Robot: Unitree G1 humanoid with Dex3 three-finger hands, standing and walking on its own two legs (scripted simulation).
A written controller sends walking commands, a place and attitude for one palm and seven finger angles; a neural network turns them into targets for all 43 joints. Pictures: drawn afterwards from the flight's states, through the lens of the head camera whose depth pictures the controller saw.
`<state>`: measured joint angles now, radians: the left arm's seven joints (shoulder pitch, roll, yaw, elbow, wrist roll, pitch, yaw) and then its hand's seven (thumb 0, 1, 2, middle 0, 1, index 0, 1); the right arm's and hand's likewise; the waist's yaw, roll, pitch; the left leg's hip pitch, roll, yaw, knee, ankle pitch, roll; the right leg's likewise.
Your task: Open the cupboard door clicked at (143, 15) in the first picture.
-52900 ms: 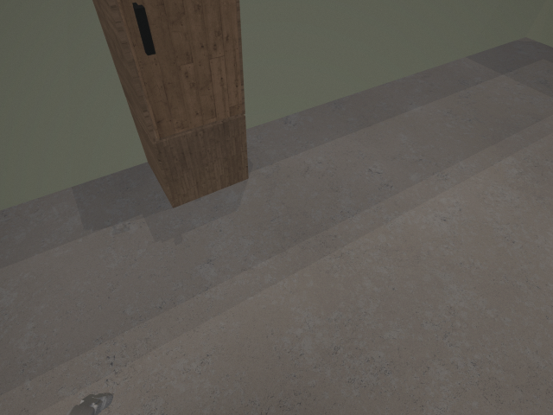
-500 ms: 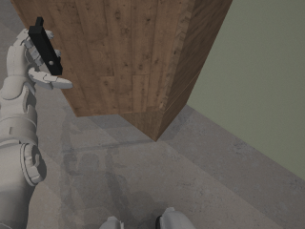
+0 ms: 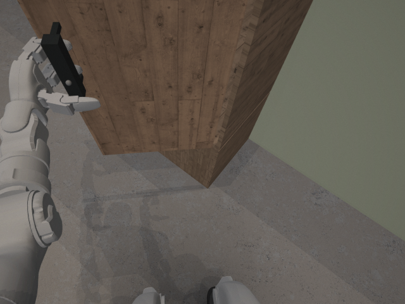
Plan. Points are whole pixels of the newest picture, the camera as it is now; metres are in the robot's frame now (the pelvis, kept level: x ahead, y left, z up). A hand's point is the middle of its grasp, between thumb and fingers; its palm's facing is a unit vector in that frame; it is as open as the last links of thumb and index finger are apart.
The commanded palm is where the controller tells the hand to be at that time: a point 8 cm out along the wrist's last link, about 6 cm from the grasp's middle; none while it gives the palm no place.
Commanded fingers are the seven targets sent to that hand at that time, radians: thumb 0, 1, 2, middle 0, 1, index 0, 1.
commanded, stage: close the thumb around the handle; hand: left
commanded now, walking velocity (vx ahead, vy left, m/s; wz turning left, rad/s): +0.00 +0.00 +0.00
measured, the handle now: (68, 62) +0.56 +0.22 +0.11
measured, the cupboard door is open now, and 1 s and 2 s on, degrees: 45 54 90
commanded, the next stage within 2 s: pull the door open along its arc in 0.50 s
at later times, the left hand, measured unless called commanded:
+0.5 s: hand (74, 84) +0.50 +0.20 +0.11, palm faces +0.04 -1.00 -0.01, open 6.4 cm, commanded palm +0.48 +0.25 +0.10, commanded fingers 0.00 0.90 0.90 -0.40 -1.35 -0.40 -1.35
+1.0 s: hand (78, 107) +0.45 +0.18 +0.11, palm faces +0.02 -1.00 +0.00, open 6.5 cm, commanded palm +0.39 +0.23 +0.10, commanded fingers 0.00 0.90 0.90 -0.40 -1.35 -0.40 -1.35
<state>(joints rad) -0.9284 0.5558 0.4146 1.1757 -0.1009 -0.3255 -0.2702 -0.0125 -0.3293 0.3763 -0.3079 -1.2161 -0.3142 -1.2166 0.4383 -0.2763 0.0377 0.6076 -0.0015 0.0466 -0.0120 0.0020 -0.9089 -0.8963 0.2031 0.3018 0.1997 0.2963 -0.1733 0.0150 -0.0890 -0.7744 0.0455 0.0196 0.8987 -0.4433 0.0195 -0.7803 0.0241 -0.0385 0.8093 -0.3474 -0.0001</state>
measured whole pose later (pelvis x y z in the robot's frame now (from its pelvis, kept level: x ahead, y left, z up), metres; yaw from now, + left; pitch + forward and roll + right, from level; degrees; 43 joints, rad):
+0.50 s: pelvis +0.00 +0.00 +0.00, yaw +0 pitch +17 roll -2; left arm -0.93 0.51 0.39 1.18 -0.10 -0.33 -0.24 0.00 0.63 0.80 -0.31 -1.31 -0.32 -1.31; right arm 0.42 -0.27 0.04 0.61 0.00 0.04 -0.01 0.00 -0.91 -0.90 0.20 0.30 0.20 0.30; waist -0.16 0.02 -0.09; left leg -0.76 0.04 0.02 0.90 -0.44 0.02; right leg -0.77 0.02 -0.04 0.82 -0.35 0.00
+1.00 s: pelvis +0.01 -0.01 +0.01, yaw -1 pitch +14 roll -2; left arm -0.59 0.39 0.35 0.84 -0.19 -0.29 -0.23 0.00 0.66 0.76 -0.30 -1.32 -0.28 -1.31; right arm 0.43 -0.27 0.02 0.56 0.03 0.06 0.00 0.01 -0.91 -0.90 0.20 0.30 0.20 0.30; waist -0.12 0.03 -0.12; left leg -0.64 0.05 0.05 0.83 -0.43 0.01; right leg -0.68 0.03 -0.01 0.77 -0.34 -0.01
